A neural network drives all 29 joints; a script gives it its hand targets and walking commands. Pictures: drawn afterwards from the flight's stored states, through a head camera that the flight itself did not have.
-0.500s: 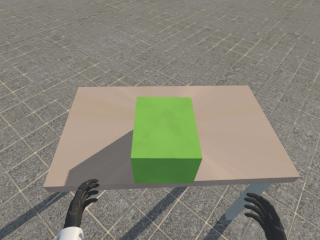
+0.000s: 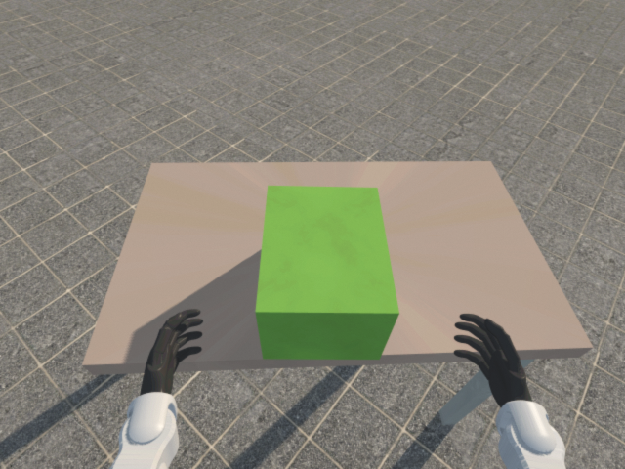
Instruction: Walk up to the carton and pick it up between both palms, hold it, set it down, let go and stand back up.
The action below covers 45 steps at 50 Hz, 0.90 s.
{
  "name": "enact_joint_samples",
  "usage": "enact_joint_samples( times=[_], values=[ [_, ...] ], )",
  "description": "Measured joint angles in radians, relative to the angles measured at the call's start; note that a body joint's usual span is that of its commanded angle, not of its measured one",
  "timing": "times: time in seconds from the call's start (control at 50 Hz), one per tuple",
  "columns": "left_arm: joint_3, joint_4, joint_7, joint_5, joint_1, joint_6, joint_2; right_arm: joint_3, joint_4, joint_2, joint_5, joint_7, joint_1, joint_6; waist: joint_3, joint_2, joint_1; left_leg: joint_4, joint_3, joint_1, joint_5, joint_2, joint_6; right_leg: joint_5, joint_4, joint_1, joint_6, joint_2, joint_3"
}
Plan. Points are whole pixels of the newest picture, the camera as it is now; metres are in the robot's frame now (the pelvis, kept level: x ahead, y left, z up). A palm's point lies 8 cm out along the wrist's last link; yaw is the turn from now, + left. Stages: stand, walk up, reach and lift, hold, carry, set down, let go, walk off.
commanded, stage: reach and lift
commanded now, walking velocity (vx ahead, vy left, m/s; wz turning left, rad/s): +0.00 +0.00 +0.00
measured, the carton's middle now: (322, 270) +0.43 +0.01 -0.07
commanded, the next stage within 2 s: none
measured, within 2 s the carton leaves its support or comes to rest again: neither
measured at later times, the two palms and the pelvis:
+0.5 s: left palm (179, 297) +0.31 +0.20 +0.04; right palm (482, 290) +0.34 -0.20 +0.05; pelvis +0.00 +0.00 +0.00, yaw +0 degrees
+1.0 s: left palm (192, 249) +0.37 +0.19 +0.07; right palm (460, 234) +0.40 -0.17 +0.08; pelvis -0.01 +0.00 +0.00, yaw +0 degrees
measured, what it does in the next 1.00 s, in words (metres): stands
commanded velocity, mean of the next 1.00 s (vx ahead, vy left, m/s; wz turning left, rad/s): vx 0.00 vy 0.00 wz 0.00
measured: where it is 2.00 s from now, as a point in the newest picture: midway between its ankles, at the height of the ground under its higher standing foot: outside the picture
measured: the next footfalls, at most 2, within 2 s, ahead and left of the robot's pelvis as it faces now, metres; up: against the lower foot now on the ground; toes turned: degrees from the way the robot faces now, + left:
none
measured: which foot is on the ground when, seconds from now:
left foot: down 0.00-1.00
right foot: down 0.00-1.00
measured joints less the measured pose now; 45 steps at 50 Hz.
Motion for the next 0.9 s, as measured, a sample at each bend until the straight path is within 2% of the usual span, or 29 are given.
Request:
enact_joint_samples(
  times=[0.1, 0.24, 0.3, 0.42, 0.52, 0.76, 0.9],
  values=[
    [0.0, -0.046, 0.0, 0.0, -0.04, 0.041, 0.0, 0.0, -0.014, 0.0, 0.0, -0.006, -0.054, 0.033, -0.017, 0.0, 0.007, 0.0, 0.0, 0.0, 0.0, 0.0, 0.0, 0.0, 0.0, 0.0, 0.0, 0.0, 0.0],
    [0.0, -0.033, 0.0, 0.0, -0.175, 0.166, 0.0, 0.0, -0.013, 0.0, 0.0, -0.022, -0.18, 0.13, -0.026, 0.0, 0.011, 0.0, 0.0, 0.0, 0.002, 0.0, 0.0, 0.002, 0.0, 0.0, 0.0, 0.0, 0.0],
    [0.0, -0.009, 0.0, 0.006, -0.231, 0.223, 0.0, 0.0, 0.023, 0.0, 0.0, -0.031, -0.238, 0.172, -0.026, 0.0, 0.014, 0.0, 0.0, 0.0, 0.002, 0.0, 0.0, 0.002, 0.0, 0.0, 0.0, 0.0, 0.0],
    [0.0, -0.009, 0.0, 0.018, -0.298, 0.29, -0.004, 0.0, 0.047, 0.0, 0.0, -0.05, -0.309, 0.213, -0.026, 0.0, 0.022, 0.0, 0.0, 0.0, 0.002, 0.0, -0.001, 0.002, 0.0, 0.0, 0.0, 0.0, 0.0],
    [0.0, -0.013, 0.0, 0.021, -0.338, 0.327, -0.004, 0.0, 0.075, 0.0, 0.004, -0.061, -0.37, 0.229, -0.026, 0.0, 0.022, 0.0, 0.0, 0.0, 0.004, 0.0, -0.002, 0.004, 0.0, 0.0, 0.0, 0.0, 0.0],
    [0.0, 0.106, 0.001, 0.023, -0.537, 0.39, -0.004, 0.0, 0.227, 0.0, 0.024, -0.079, -0.57, 0.292, -0.025, 0.0, 0.031, 0.0, 0.0, -0.032, 0.017, 0.0, -0.003, 0.017, 0.0, -0.032, 0.0, 0.0, 0.0],
    [0.0, 0.193, 0.012, 0.023, -0.618, 0.363, -0.004, 0.0, 0.26, 0.0, 0.035, -0.088, -0.664, 0.299, -0.044, 0.0, 0.039, 0.003, 0.0, -0.085, 0.026, 0.0, -0.004, 0.028, 0.0, -0.083, 0.0, 0.0, 0.0]
  ],
)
